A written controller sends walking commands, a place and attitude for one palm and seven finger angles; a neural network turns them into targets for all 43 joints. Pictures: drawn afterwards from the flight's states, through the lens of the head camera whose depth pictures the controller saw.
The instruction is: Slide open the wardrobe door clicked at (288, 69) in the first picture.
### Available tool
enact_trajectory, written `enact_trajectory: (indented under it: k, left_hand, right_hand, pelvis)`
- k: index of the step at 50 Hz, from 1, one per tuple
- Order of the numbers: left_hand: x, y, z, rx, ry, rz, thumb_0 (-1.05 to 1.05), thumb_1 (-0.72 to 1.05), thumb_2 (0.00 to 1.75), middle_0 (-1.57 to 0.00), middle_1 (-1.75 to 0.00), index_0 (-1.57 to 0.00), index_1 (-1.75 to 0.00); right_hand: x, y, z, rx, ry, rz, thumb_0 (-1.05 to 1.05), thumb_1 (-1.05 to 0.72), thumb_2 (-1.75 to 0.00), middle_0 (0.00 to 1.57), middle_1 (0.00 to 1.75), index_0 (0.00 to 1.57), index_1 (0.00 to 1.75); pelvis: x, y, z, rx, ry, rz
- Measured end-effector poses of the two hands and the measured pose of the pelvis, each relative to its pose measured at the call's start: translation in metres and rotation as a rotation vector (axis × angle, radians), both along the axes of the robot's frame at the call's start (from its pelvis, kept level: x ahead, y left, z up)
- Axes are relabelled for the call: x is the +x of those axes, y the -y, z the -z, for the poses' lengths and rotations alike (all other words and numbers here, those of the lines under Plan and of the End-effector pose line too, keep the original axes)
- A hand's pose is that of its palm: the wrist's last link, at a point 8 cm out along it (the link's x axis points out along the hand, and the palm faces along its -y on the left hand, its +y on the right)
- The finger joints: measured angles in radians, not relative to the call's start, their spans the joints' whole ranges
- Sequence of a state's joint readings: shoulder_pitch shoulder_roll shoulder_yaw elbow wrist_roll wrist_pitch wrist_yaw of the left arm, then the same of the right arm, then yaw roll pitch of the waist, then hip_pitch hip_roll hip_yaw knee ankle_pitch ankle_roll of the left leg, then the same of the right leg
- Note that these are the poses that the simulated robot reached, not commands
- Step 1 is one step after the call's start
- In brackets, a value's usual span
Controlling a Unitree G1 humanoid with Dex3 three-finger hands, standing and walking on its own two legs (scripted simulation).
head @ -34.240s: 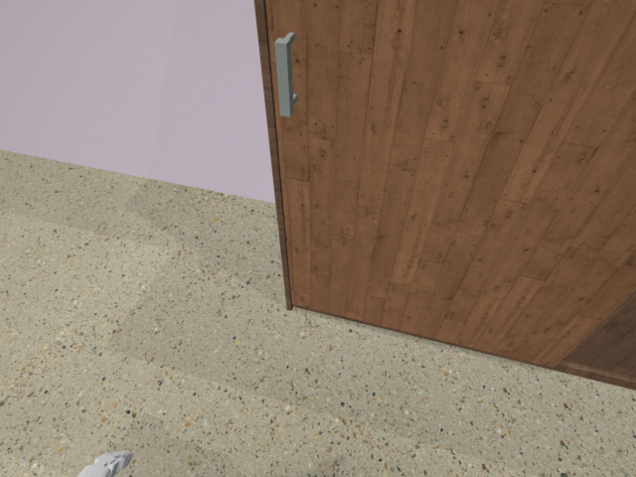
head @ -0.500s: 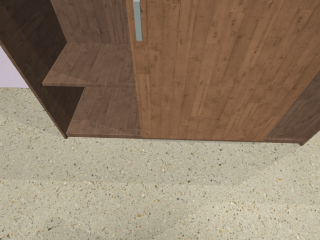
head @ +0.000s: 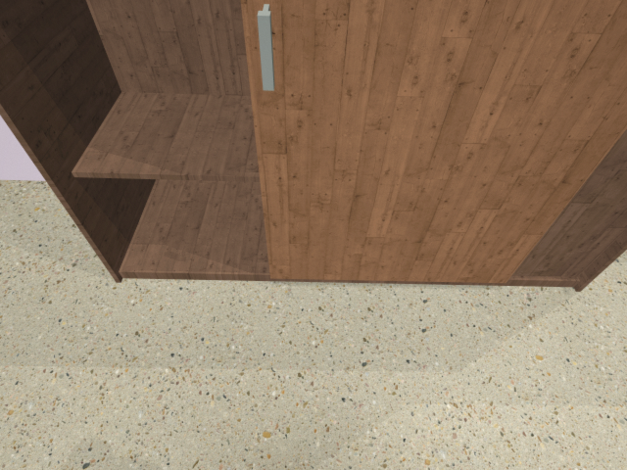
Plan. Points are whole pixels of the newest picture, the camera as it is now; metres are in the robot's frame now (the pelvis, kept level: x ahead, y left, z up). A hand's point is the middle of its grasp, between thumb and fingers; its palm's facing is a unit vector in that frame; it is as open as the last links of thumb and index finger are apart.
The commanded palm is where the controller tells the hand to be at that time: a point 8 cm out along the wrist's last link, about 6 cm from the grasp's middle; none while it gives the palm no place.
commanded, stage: look to check the result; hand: left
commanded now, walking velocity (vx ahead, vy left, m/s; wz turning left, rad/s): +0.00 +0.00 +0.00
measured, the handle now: (267, 48) +0.81 +0.13 +0.14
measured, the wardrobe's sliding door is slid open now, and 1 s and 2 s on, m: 0.57 0.57 0.57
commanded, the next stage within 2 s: stand and wait in 0.48 s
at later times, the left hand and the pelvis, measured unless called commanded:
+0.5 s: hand out of the picture +0.03 +0.18 -0.18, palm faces -0.02 -0.98 -0.22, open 7.4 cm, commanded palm none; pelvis +0.01 -0.01 +0.00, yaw +0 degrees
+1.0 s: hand out of the picture +0.04 +0.19 -0.17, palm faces -0.03 -0.97 -0.24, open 7.4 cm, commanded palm none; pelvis +0.01 -0.01 +0.00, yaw +0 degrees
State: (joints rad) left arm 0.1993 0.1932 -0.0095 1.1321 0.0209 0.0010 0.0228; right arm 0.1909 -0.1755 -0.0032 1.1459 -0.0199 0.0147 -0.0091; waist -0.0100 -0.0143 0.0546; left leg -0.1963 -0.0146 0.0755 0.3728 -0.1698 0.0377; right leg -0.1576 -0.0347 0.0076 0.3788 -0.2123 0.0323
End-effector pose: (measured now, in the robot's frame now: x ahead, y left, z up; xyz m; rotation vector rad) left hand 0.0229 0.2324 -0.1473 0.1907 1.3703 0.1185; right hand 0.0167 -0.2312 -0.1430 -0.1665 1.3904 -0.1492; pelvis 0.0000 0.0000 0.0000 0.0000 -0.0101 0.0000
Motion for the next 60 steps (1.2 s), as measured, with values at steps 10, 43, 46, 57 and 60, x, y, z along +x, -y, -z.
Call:
enact_trajectory:
  k: [10,43,46,57,60]
  left_hand:
    - [-0.015,-0.004,-0.002,0.018,-0.051,-0.016,0.01,0.91,0.9,-0.2,-0.3,-0.2,-0.3]
    - [0.015,0.003,-0.005,0.024,0.02,0.003,0.01,0.91,0.9,-0.2,-0.3,-0.2,-0.3]
    - [0.015,0.001,-0.006,0.028,0.019,0.003,0.01,0.91,0.9,-0.2,-0.3,-0.2,-0.3]
    - [0.015,-0.005,-0.008,0.04,0.017,0.005,0.01,0.91,0.9,-0.2,-0.3,-0.2,-0.3]
    - [0.016,-0.007,-0.009,0.045,0.018,0.007,0.01,0.91,0.9,-0.2,-0.3,-0.2,-0.3]
  right_hand:
    - [0.001,0.001,0.001,0.003,-0.015,0.002,0.0,-0.9,-0.9,0.2,0.3,0.2,0.3]
    - [0.016,0.02,-0.003,-0.017,0.016,-0.004,0.0,-0.9,-0.9,0.2,0.3,0.2,0.3]
    - [0.016,0.022,-0.003,-0.02,0.016,-0.003,0.0,-0.9,-0.9,0.2,0.3,0.2,0.3]
    - [0.019,0.03,-0.005,-0.036,0.015,-0.012,0.0,-0.9,-0.9,0.2,0.3,0.2,0.3]
    - [0.021,0.033,-0.006,-0.041,0.018,-0.014,0.0,-0.9,-0.9,0.2,0.3,0.2,0.3]
  pelvis:
    - [0.004,0.002,0.0,0.0,0.001,0.002]
    - [0.011,0.012,-0.002,0.001,0.005,0.003]
    - [0.011,0.013,-0.002,0.0,0.006,0.003]
    - [0.01,0.013,-0.003,-0.001,0.005,0.001]
    - [0.011,0.013,-0.003,-0.001,0.004,0.001]
